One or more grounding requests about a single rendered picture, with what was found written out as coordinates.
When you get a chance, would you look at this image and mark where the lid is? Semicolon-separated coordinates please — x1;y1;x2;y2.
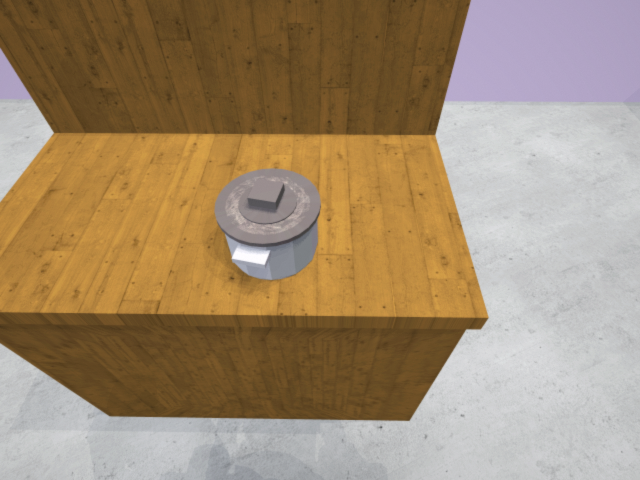
214;168;321;247

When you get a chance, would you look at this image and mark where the knob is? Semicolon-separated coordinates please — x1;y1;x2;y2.
247;179;285;210

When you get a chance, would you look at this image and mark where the pot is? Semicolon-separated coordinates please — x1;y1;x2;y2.
225;219;318;280

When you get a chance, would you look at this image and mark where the table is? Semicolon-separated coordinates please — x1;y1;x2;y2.
0;0;489;421

